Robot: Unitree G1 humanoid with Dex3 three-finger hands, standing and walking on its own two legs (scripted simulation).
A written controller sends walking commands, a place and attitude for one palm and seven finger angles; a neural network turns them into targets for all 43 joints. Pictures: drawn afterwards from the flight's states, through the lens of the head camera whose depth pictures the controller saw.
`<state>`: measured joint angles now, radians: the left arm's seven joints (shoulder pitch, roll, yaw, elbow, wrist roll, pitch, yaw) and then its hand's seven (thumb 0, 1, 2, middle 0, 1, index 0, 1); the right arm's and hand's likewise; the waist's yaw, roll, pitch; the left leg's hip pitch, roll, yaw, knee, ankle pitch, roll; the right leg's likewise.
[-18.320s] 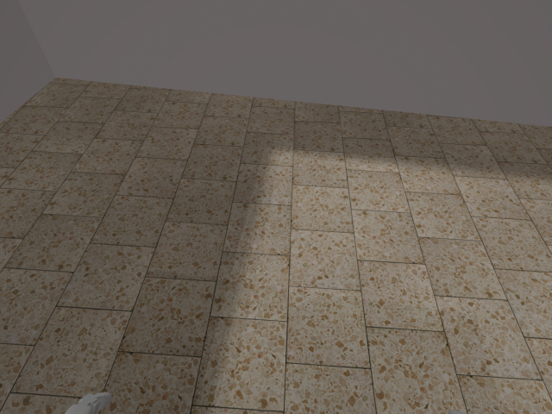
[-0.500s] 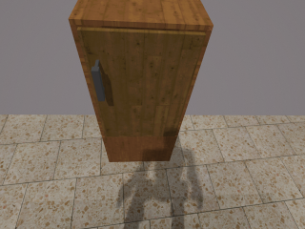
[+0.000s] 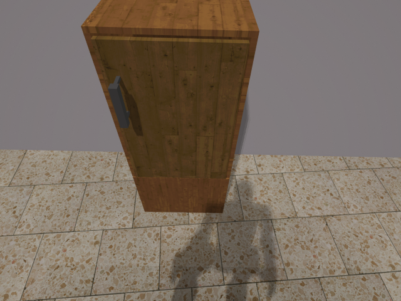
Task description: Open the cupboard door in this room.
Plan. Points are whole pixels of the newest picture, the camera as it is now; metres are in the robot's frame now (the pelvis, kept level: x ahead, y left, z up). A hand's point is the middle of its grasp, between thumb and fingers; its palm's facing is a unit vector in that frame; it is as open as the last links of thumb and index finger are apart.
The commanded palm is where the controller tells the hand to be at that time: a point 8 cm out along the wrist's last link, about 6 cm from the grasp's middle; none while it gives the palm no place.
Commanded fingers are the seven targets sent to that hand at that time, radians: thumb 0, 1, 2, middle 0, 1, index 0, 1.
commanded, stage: come to a stop and stand still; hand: left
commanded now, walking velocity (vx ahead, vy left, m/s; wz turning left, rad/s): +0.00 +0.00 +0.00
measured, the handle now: (121, 102) +0.61 +0.27 +0.03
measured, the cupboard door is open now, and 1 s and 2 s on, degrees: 0 0 0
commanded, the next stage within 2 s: look again from close up in 0.06 s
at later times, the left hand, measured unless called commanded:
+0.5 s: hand out of the picture -0.02 +0.21 -0.18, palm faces +0.03 -0.98 -0.17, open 7.4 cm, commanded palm none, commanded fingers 0.00 0.90 0.90 -0.20 -0.30 -0.20 -0.30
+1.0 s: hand out of the picture -0.05 +0.20 -0.18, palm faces +0.07 -0.99 -0.14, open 7.4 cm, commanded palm none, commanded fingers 0.00 0.90 0.90 -0.20 -0.30 -0.20 -0.30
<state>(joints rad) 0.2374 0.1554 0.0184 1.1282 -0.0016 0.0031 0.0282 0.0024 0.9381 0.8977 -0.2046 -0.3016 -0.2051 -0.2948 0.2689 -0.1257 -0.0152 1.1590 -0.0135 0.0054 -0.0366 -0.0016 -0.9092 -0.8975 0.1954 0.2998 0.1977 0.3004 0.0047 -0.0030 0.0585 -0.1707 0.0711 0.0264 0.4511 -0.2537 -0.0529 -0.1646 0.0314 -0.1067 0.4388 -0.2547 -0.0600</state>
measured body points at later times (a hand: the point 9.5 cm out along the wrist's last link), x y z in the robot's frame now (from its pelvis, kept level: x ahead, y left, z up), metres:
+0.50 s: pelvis -0.02 +0.04 +0.00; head -0.03 +0.05 +0.45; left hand -0.02 +0.26 -0.16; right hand -0.01 -0.18 -0.16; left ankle -0.01 +0.15 -0.74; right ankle -0.01 -0.07 -0.74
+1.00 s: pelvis -0.01 +0.05 -0.01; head +0.00 +0.05 +0.44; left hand -0.06 +0.25 -0.17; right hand -0.04 -0.17 -0.17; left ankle -0.01 +0.15 -0.74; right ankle -0.01 -0.07 -0.74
